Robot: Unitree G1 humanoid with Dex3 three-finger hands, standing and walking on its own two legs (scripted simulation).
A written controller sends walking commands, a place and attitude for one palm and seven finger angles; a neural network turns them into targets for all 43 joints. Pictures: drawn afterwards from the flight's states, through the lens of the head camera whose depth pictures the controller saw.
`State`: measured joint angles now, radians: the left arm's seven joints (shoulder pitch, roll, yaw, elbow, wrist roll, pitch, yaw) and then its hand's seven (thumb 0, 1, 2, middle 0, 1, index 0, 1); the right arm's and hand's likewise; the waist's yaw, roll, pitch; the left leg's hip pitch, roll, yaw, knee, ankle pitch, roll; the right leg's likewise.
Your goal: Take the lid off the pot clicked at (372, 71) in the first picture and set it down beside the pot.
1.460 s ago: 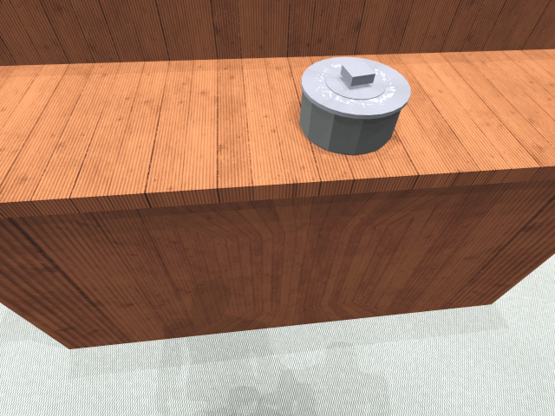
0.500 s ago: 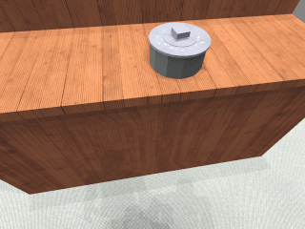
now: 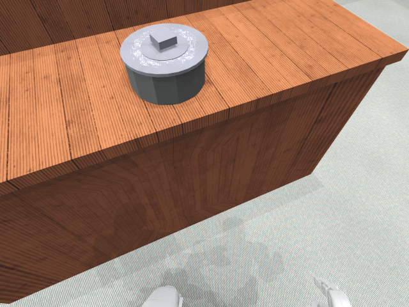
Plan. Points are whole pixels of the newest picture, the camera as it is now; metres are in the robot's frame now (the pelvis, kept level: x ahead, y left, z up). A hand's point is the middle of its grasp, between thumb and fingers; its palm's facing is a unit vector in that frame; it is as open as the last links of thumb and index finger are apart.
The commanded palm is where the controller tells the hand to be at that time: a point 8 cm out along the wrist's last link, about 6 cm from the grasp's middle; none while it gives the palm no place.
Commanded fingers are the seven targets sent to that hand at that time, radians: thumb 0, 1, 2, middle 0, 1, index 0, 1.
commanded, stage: walk to a spot facing it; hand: left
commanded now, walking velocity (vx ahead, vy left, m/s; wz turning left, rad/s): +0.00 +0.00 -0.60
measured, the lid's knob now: (163, 38) +0.64 +0.17 +0.15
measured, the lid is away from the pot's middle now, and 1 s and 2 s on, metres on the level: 0.00 0.00 0.00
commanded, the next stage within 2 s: none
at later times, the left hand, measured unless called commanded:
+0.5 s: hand (114, 286) +0.16 +0.23 -0.17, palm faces -0.30 -0.93 -0.21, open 7.4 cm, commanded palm none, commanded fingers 0.00 0.90 0.90 -0.20 -0.30 -0.20 -0.30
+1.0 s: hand (163, 286) +0.17 +0.12 -0.16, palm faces -0.57 -0.78 -0.24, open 7.4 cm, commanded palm none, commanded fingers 0.00 0.90 0.90 -0.20 -0.30 -0.20 -0.30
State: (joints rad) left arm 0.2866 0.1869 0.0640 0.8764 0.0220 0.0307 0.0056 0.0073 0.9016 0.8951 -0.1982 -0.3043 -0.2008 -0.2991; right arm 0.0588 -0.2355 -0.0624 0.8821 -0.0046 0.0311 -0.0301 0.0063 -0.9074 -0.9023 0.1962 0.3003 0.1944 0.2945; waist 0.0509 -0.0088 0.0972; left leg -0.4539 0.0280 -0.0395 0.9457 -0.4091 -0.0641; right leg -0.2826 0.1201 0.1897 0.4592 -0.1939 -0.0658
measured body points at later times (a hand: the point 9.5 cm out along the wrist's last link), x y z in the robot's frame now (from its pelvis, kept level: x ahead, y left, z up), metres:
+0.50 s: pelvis +0.00 +0.05 +0.00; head +0.06 +0.06 +0.44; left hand +0.17 +0.28 -0.15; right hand -0.04 -0.19 -0.13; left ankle +0.00 +0.15 -0.74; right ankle -0.06 -0.09 -0.67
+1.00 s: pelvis -0.01 +0.00 +0.00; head +0.02 -0.03 +0.44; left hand +0.20 +0.16 -0.14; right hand -0.08 -0.26 -0.14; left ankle +0.10 +0.12 -0.68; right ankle -0.06 -0.07 -0.74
